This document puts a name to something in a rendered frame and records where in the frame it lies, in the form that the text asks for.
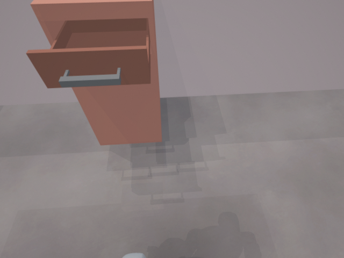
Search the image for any drawer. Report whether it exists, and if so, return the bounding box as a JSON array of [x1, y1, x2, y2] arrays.
[[26, 18, 151, 88]]

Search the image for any handle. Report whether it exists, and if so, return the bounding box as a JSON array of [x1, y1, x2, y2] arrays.
[[59, 68, 121, 88]]

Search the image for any cabinet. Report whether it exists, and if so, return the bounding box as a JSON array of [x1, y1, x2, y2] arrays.
[[30, 0, 162, 145]]

